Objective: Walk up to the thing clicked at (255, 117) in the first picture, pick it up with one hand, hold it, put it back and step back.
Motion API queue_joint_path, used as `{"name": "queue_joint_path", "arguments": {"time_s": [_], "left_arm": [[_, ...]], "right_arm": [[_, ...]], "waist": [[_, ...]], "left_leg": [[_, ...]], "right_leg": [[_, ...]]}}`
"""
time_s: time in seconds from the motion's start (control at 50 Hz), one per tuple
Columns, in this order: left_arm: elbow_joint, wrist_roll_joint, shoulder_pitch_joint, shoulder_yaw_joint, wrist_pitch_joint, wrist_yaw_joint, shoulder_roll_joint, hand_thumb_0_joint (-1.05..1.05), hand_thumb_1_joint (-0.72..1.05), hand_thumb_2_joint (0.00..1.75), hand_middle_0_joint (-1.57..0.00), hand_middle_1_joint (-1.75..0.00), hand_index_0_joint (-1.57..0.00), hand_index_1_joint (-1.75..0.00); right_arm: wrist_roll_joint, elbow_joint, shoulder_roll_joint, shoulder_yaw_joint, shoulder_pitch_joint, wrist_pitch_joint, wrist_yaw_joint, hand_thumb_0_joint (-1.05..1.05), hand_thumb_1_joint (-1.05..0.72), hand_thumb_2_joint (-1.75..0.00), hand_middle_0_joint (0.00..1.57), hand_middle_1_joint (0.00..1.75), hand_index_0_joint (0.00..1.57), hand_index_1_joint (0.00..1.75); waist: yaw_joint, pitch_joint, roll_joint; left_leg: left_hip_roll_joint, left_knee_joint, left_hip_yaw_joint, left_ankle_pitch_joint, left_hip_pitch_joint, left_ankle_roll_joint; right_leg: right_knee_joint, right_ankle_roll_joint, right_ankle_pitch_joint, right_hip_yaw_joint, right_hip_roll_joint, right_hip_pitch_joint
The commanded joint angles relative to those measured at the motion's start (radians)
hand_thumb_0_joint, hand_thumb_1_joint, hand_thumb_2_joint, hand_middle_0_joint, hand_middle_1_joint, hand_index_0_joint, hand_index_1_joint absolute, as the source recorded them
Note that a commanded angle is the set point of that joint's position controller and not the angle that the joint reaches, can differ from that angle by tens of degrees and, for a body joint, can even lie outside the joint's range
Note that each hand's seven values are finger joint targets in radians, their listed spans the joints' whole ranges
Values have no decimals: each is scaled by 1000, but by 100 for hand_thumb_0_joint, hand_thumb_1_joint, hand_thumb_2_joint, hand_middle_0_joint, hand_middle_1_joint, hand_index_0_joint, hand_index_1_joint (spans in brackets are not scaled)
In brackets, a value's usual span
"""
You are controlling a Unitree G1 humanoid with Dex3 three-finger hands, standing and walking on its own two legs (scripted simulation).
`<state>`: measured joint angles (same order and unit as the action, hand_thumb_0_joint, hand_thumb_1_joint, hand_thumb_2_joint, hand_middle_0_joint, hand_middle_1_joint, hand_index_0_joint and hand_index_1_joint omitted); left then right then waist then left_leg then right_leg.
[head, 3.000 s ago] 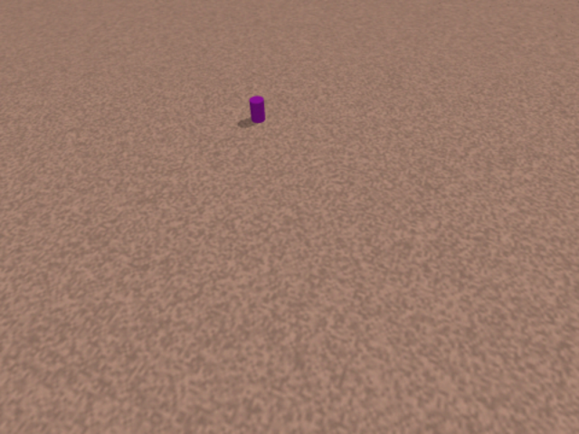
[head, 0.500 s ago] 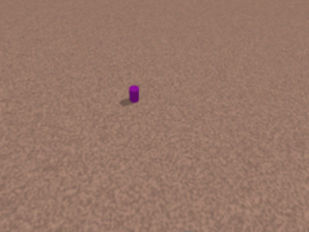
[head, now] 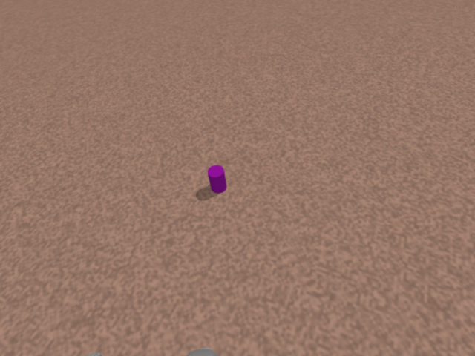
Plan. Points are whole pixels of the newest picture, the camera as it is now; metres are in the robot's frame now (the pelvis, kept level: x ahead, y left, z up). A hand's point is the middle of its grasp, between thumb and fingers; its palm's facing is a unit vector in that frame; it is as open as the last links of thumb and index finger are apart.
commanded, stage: walk up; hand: left
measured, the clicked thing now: (217, 179) +1.09 +0.22 -0.71
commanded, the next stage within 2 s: none
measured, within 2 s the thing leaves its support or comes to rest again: neither
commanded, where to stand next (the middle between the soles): +0.74 +0.01 m, yaw +0 degrees
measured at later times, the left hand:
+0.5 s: hand (118, 294) +0.28 +0.30 -0.14, palm faces -0.06 -0.94 -0.34, open 7.4 cm
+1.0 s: hand (146, 228) +0.44 +0.28 -0.13, palm faces +0.02 -0.92 -0.40, open 7.4 cm
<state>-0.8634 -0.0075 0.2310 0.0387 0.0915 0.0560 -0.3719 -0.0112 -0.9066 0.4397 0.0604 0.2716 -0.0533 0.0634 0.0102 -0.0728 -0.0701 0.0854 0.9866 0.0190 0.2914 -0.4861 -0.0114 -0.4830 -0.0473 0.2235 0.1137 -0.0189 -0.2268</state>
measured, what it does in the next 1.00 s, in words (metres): walks ahead: left foot, then right foot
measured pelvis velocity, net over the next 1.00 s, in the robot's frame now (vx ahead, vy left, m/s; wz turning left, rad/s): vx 0.42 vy -0.01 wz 0.03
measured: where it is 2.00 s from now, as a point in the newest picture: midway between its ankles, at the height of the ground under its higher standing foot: (256, 254)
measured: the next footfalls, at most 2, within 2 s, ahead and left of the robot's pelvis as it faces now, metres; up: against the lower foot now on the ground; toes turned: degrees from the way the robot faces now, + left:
left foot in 0.22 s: +0.27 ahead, +0.16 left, +0.00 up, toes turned +7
right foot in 0.64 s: +0.44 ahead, -0.13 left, +0.00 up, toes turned -5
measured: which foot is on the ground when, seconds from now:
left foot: up 0.00-0.20, down 0.22-0.66, up 0.68-1.00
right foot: down 0.00-0.24, up 0.26-0.62, down 0.64-1.00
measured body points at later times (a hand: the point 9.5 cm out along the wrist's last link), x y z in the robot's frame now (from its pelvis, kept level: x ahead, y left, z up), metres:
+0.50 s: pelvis +0.23 +0.03 +0.00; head +0.25 +0.04 +0.45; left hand +0.29 +0.35 -0.12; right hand +0.30 -0.29 -0.10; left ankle +0.23 +0.15 -0.74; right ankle +0.31 -0.12 -0.70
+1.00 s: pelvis +0.42 -0.01 +0.00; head +0.45 -0.01 +0.44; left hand +0.44 +0.32 -0.11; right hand +0.53 -0.32 -0.12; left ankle +0.55 +0.14 -0.72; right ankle +0.40 -0.13 -0.74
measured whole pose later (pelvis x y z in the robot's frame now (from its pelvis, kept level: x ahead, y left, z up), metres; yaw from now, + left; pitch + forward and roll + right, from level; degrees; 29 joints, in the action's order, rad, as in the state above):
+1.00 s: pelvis +0.42 -0.01 +0.00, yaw +2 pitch -2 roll -1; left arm -0.86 -0.01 0.35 0.04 0.09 0.04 -0.42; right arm -0.02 -0.89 0.42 0.06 0.24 -0.03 0.09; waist 0.05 -0.08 -0.04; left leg 0.09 0.66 -0.03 0.21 -0.48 -0.01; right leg -0.51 -0.01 0.33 0.11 -0.04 -0.14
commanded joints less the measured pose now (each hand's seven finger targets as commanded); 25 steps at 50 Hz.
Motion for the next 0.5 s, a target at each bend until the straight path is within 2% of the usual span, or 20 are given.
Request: {"name": "queue_joint_path", "arguments": {"time_s": [0.0,0.04,0.08,0.1,0.12,0.14,0.16,0.18,0.2,0.22,0.24,0.26,0.28,0.3,0.32,0.36,0.42,0.44,0.46,0.48], "left_arm": [[72,-5,32,99,30,-15,-311,0,90,90,-20,-30,-20,-30],[72,-7,42,100,30,-12,-312,0,90,90,-20,-30,-20,-30],[71,-4,51,96,26,-9,-310,0,90,90,-20,-30,-20,-30],[78,-5,35,96,24,-9,-317,0,90,90,-20,-30,-20,-30],[70,-2,56,94,19,-8,-316,0,90,90,-20,-30,-20,-30],[69,-1,58,91,15,-9,-324,0,90,90,-20,-30,-20,-30],[77,-4,33,86,14,-12,-322,0,90,90,-20,-30,-20,-30],[83,-4,27,75,11,-15,-293,0,90,90,-20,-30,-20,-30],[84,6,88,48,5,-20,-225,0,90,90,-20,-30,-20,-30],[88,22,137,40,-1,-21,-179,0,90,90,-20,-30,-20,-30],[66,15,99,58,-7,-37,-293,0,90,90,-20,-30,-20,-30],[55,12,75,50,-6,-38,-302,0,90,90,-20,-30,-20,-30],[40,20,99,51,-5,-36,-286,0,90,90,-20,-30,-20,-30],[23,21,108,51,-7,-32,-278,0,90,90,-20,-30,-20,-30],[4,20,135,54,-14,-25,-274,0,90,90,-20,-30,-20,-30],[-2,11,151,54,-22,-6,-258,0,90,90,-20,-30,-20,-30],[25,-4,65,59,-24,13,-249,0,90,90,-20,-30,-20,-30],[30,-8,38,60,-23,18,-246,0,90,90,-20,-30,-20,-30],[31,-7,27,64,-21,21,-238,0,90,90,-20,-30,-20,-30],[29,-6,24,66,-16,22,-241,0,90,90,-20,-30,-20,-30]], "right_arm": [[-9,73,164,55,-18,-15,14,0,-90,-90,20,30,20,30],[-12,87,151,53,-58,-23,20,0,-90,-90,20,30,20,30],[-9,92,146,55,-83,-30,24,0,-90,-90,20,30,20,30],[-8,93,146,55,-82,-33,24,0,-90,-90,20,30,20,30],[-8,93,147,58,-95,-36,23,0,-90,-90,20,30,20,30],[-9,89,150,62,-83,-37,21,0,-90,-90,20,30,20,30],[-10,74,164,67,-21,-39,16,0,-90,-90,20,30,20,30],[-16,42,198,80,95,-44,5,0,-90,-90,20,30,20,30],[-33,15,268,103,213,-52,-10,0,-90,-90,20,30,20,30],[-30,55,349,122,216,-56,-21,0,-90,-90,20,30,20,30],[14,67,356,129,189,-51,-23,0,-90,-90,20,30,20,30],[21,74,311,112,130,-46,-30,0,-90,-90,20,30,20,30],[21,89,274,91,92,-47,-35,0,-90,-90,20,30,20,30],[18,96,248,80,63,-49,-39,0,-90,-90,20,30,20,30],[21,99,234,71,34,-51,-36,0,-90,-90,20,30,20,30],[14,113,232,67,15,-57,-34,0,-90,-90,20,30,20,30],[6,122,253,75,21,-60,-28,0,-90,-90,20,30,20,30],[5,120,254,76,26,-60,-26,0,-90,-90,20,30,20,30],[7,127,266,79,16,-61,-24,0,-90,-90,20,30,20,30],[6,132,265,77,-3,-60,-22,0,-90,-90,20,30,20,30]], "waist": [[30,0,203],[36,15,190],[38,20,177],[27,32,184],[33,25,168],[20,24,157],[-25,42,128],[-88,106,47],[-126,188,-154],[-110,201,-268],[-118,217,-100],[-88,138,-12],[-61,95,-11],[-45,63,-22],[-17,35,-54],[-13,44,-86],[-36,8,-90],[-43,6,-79],[-34,2,-92],[-28,2,-86]], "left_leg": [[42,-199,-15,-76,-76,24],[46,-290,-31,-141,-42,18],[26,-361,-58,-187,26,11],[21,-386,-65,-190,70,2],[0,-405,-91,-167,97,-2],[-9,-412,-104,-171,161,-8],[-23,-423,-109,-154,261,-19],[-39,-456,-93,-110,407,-44],[67,-559,87,56,572,-99],[322,-689,599,154,718,-205],[372,-704,645,107,666,-282],[331,-690,487,15,562,-259],[288,-682,361,-103,514,-233],[248,-686,262,-150,423,-203],[228,-706,179,-140,326,-190],[194,-725,110,-117,309,-193],[206,-767,92,10,287,-228],[190,-770,78,43,296,-223],[204,-771,78,87,260,-219],[191,-760,63,99,242,-211]], "right_leg": [[299,-178,171,-212,-251,19],[273,-167,126,-180,-245,41],[237,-148,74,-142,-229,34],[216,-146,47,-144,-238,37],[182,-144,14,-133,-231,31],[155,-138,9,-134,-242,-9],[79,-124,-64,-123,-236,-40],[-115,-96,-209,-83,-192,-59],[-440,-48,-151,-7,-98,-180],[-652,7,263,-40,76,-473],[-727,-11,306,-161,7,-472],[-761,-7,241,-210,-25,-460],[-720,-3,193,-216,-42,-440],[-656,-2,161,-211,-70,-401],[-596,7,146,-191,-90,-336],[-507,31,102,-151,-91,-301],[-356,50,66,-116,-113,-314],[-307,49,40,-107,-110,-310],[-264,45,1,-104,-115,-266],[-214,44,-29,-96,-107,-231]]}}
